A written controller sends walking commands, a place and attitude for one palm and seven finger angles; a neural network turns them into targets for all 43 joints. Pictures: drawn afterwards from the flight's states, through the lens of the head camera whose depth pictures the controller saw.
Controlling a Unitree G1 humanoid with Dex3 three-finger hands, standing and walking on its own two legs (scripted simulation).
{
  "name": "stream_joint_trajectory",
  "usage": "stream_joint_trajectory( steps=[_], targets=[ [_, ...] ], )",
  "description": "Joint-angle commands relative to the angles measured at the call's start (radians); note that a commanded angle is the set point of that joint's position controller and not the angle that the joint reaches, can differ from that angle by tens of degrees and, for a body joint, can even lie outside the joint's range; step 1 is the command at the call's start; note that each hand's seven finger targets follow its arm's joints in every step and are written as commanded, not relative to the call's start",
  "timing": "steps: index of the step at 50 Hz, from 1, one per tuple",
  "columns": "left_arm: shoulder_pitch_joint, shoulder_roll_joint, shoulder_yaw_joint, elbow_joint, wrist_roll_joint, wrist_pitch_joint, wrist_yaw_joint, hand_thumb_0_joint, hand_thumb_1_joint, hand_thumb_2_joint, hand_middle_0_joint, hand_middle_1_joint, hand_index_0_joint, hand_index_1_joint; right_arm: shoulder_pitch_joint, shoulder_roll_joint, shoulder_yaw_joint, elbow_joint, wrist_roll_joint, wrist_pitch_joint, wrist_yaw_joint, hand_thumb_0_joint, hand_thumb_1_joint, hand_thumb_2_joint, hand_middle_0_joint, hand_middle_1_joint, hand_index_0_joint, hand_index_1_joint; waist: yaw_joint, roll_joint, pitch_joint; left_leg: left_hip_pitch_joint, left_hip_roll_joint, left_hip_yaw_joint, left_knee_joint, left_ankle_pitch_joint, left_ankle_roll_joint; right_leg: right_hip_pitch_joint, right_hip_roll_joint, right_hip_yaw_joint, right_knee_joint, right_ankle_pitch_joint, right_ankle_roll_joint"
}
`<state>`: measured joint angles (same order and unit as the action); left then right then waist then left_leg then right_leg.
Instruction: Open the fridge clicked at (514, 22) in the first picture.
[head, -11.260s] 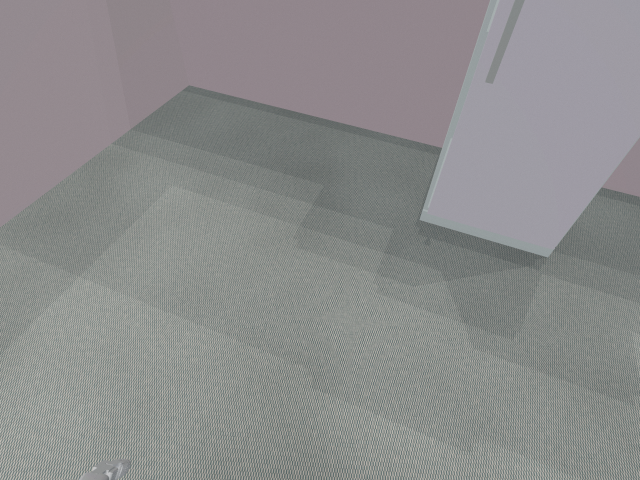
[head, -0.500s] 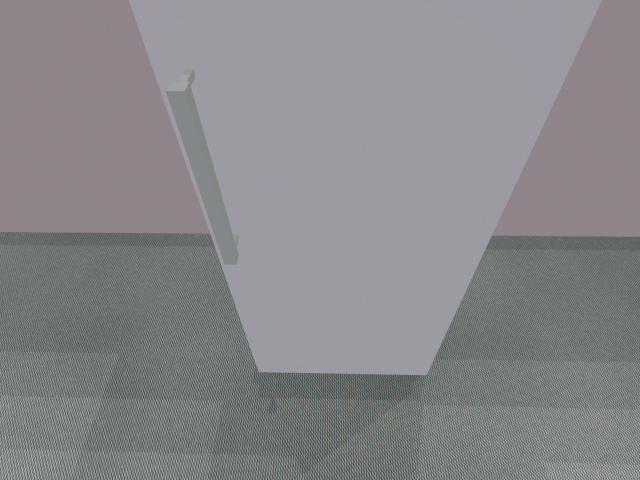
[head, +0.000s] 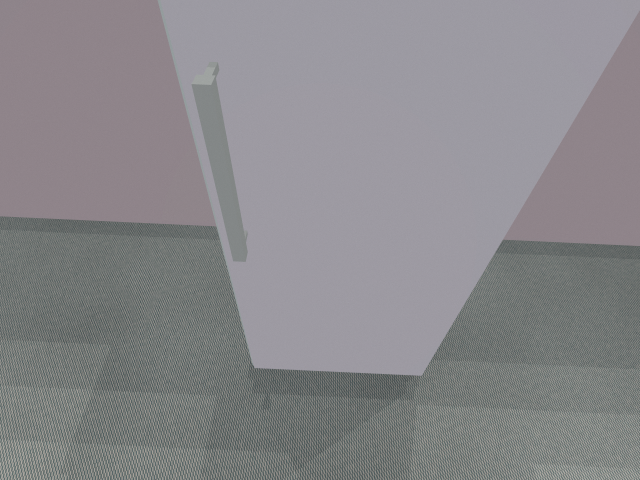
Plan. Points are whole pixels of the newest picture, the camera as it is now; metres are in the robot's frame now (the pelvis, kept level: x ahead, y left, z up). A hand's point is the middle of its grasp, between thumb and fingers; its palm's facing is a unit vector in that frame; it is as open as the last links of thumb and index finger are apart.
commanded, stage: look again from close up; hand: left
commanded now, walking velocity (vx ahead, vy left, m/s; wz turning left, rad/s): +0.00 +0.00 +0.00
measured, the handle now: (228, 178) +0.49 +0.17 +0.10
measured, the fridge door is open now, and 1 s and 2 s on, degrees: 0 0 0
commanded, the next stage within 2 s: raise the hand to about handle height in 0.76 s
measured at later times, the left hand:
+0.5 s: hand out of the picture +0.02 +0.22 -0.17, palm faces +0.00 -0.97 -0.24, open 7.3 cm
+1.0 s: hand (140, 476) +0.14 +0.23 -0.07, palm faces +0.26 -0.95 -0.19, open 7.4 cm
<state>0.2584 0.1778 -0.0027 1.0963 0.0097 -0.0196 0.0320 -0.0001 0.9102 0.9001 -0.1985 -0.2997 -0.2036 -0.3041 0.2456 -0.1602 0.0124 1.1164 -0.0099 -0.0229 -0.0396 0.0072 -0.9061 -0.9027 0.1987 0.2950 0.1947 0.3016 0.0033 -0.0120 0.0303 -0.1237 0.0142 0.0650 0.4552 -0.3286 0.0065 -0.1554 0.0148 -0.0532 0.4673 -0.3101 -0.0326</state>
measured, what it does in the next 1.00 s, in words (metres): stands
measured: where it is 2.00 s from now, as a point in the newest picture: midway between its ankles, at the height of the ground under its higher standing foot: outside the picture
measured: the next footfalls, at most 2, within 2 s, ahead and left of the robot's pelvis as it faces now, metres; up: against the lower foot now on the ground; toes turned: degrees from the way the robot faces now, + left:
none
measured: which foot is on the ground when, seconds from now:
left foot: down 0.00-1.00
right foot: down 0.00-1.00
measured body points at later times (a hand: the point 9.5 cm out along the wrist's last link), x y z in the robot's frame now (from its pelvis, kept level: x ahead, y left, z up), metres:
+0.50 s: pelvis -0.01 +0.02 +0.00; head +0.01 +0.02 +0.45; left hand +0.02 +0.27 -0.15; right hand +0.01 -0.22 -0.15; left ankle -0.05 +0.11 -0.74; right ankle -0.04 -0.10 -0.74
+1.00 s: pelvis -0.02 +0.02 +0.00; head -0.01 +0.01 +0.45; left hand +0.12 +0.28 -0.05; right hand +0.06 -0.23 -0.13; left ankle -0.05 +0.11 -0.74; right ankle -0.04 -0.10 -0.74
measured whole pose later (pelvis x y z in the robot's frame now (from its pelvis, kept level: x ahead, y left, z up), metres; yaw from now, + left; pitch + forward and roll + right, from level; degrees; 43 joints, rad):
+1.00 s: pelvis -0.02 +0.02 +0.00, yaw +2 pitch +0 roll +1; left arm 0.37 0.19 0.09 0.35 -0.11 -0.05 0.06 0.01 0.88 0.89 -0.20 -0.32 -0.21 -0.32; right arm 0.30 -0.22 -0.01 0.88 0.03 -0.21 -0.05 0.01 -0.90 -0.90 0.20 0.30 0.20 0.30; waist 0.00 -0.01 0.00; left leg -0.18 -0.04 0.06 0.46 -0.29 0.03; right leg -0.23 -0.05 -0.06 0.54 -0.31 -0.01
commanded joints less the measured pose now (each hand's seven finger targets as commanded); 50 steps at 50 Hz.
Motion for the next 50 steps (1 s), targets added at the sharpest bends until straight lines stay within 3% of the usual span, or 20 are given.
stream_joint_trajectory(
  steps=[1,12,21,25,29,41,42,43,44,45,46,47,48,49,50],
  targets=[
    [0.033,0.131,0.029,-0.041,0.004,-0.013,0.007,0.0,0.9,0.9,-0.2,-0.3,-0.2,-0.3,0.049,-0.131,-0.022,-0.025,-0.006,-0.014,-0.005,0.0,-0.9,-0.9,0.2,0.3,0.2,0.3,0.0,0.032,-0.007,-0.024,0.109,-0.086,-0.071,0.335,0.032,0.018,-0.128,0.103,-0.042,0.37,-0.024],
    [0.003,0.151,0.032,-0.046,0.007,-0.009,0.003,0.0,0.9,0.9,-0.2,-0.3,-0.2,-0.3,0.031,-0.149,-0.026,-0.027,-0.006,-0.016,-0.001,0.0,-0.9,-0.9,0.2,0.3,0.2,0.3,0.003,0.01,0.007,-0.029,0.108,-0.099,-0.095,0.318,0.041,0.014,-0.13,0.1,-0.047,0.318,-0.019],
    [-0.02,0.168,0.033,-0.047,0.005,-0.004,0.0,0.0,0.9,0.9,-0.2,-0.3,-0.2,-0.3,0.013,-0.174,-0.026,-0.026,-0.006,-0.019,0.001,0.0,-0.9,-0.9,0.2,0.3,0.2,0.3,0.004,0.033,0.001,-0.027,0.112,-0.107,-0.118,0.306,0.045,0.009,-0.13,0.103,-0.053,0.262,-0.013],
    [-0.029,0.176,0.032,-0.046,0.006,-0.005,-0.001,0.0,0.9,0.9,-0.2,-0.3,-0.2,-0.3,0.006,-0.181,-0.028,-0.027,-0.006,-0.018,0.002,0.0,-0.9,-0.9,0.2,0.3,0.2,0.3,0.0,0.007,0.004,-0.027,0.11,-0.108,-0.12,0.291,0.043,0.006,-0.134,0.108,-0.059,0.269,-0.014],
    [-0.032,0.181,0.033,-0.045,0.006,-0.005,-0.001,0.0,0.9,0.9,-0.2,-0.3,-0.2,-0.3,0.001,-0.188,-0.028,-0.024,-0.005,-0.021,0.002,0.0,-0.9,-0.9,0.2,0.3,0.2,0.3,0.002,0.033,-0.016,-0.01,0.113,-0.107,-0.119,0.338,0.044,0.015,-0.132,0.105,-0.051,0.284,-0.011],
    [-0.041,0.192,0.03,-0.038,0.006,-0.008,-0.003,0.0,0.9,0.9,-0.2,-0.3,-0.2,-0.3,-0.024,-0.201,-0.03,-0.023,-0.004,-0.02,0.004,0.0,-0.9,-0.9,0.2,0.3,0.2,0.3,0.0,0.011,-0.023,0.002,0.114,-0.104,-0.124,0.326,0.04,0.012,-0.139,0.114,-0.072,0.306,-0.009],
    [-0.041,0.194,0.031,-0.039,0.007,-0.009,-0.003,0.0,0.9,0.9,-0.2,-0.3,-0.2,-0.3,-0.02,-0.198,-0.031,-0.023,-0.005,-0.021,0.004,0.0,-0.9,-0.9,0.2,0.3,0.2,0.3,0.001,0.015,-0.029,0.004,0.113,-0.104,-0.121,0.351,0.041,0.022,-0.14,0.112,-0.067,0.33,-0.011],
    [0.079,0.122,0.013,-0.004,0.007,-0.017,0.045,0.0,0.9,0.9,-0.2,-0.3,-0.2,-0.3,-0.052,-0.171,-0.029,-0.088,0.01,-0.021,0.011,0.0,-0.9,-0.9,0.2,0.3,0.2,0.3,0.017,0.025,-0.021,-0.025,0.131,-0.051,0.083,0.526,0.007,-0.013,-0.182,0.138,-0.031,0.642,0.02],
    [-0.687,0.478,0.32,-1.509,-0.153,-0.221,0.042,0.0,0.877,0.89,-0.202,-0.315,-0.202,-0.315,0.004,-0.286,-0.069,-0.416,0.057,-0.156,-0.015,0.0,-0.9,-0.9,0.2,0.3,0.2,0.3,-0.061,0.172,-0.504,0.175,0.004,-0.117,-0.014,0.723,-0.026,0.07,-0.06,0.038,0.052,0.619,-0.017],
    [-0.142,0.35,0.235,-1.197,-0.071,-0.168,0.043,0.0,0.853,0.88,-0.203,-0.33,-0.203,-0.33,-0.069,-0.219,-0.033,-0.387,0.029,-0.253,-0.044,0.0,-0.9,-0.9,0.2,0.3,0.2,0.3,0.018,0.36,-0.404,0.318,0.07,-0.115,-0.062,0.913,-0.012,-0.059,-0.025,0.015,0.108,0.263,-0.023],
    [-0.028,0.16,0.149,-0.955,-0.1,-0.134,0.071,0.0,0.83,0.87,-0.205,-0.345,-0.205,-0.345,-0.028,-0.187,-0.043,-0.283,0.034,-0.26,-0.053,0.0,-0.9,-0.9,0.2,0.3,0.2,0.3,-0.027,0.27,-0.334,0.228,0.069,-0.091,-0.043,0.854,-0.038,-0.105,-0.029,-0.007,0.104,0.18,-0.01],
    [0.177,-0.006,0.064,-0.883,-0.131,-0.055,0.06,0.0,0.807,0.86,-0.207,-0.36,-0.207,-0.36,0.008,-0.172,-0.06,-0.315,0.049,-0.258,-0.029,0.0,-0.9,-0.9,0.2,0.3,0.2,0.3,-0.031,0.227,-0.211,0.143,0.069,-0.112,-0.048,0.795,-0.047,-0.163,-0.039,-0.025,0.092,0.1,0.003],
    [-0.05,0.034,0.072,-1.124,-0.155,-0.095,0.034,0.0,0.783,0.85,-0.208,-0.375,-0.208,-0.375,-0.038,-0.204,-0.065,-0.416,0.047,-0.264,-0.012,0.0,-0.9,-0.9,0.2,0.3,0.2,0.3,-0.046,0.128,-0.085,0.035,0.069,-0.124,-0.015,0.677,-0.04,-0.195,-0.037,-0.031,0.064,0.144,0.006],
    [-0.051,0.132,0.182,-1.107,-0.163,-0.15,0.004,0.0,0.76,0.84,-0.21,-0.39,-0.21,-0.39,-0.035,-0.232,-0.091,-0.436,0.03,-0.275,-0.017,0.0,-0.9,-0.9,0.2,0.3,0.2,0.3,-0.035,0.063,-0.107,-0.016,0.049,-0.108,0.036,0.562,-0.032,-0.201,-0.029,-0.035,0.048,0.159,0.005],
    [0.049,0.128,0.207,-1.023,-0.169,-0.2,-0.028,0.0,0.737,0.83,-0.212,-0.405,-0.212,-0.405,-0.049,-0.227,-0.095,-0.458,0.02,-0.278,-0.021,0.0,-0.9,-0.9,0.2,0.3,0.2,0.3,-0.016,-0.029,-0.061,-0.116,0.023,-0.091,0.075,0.433,-0.026,-0.215,-0.024,-0.046,0.05,0.202,0.007]
  ],
)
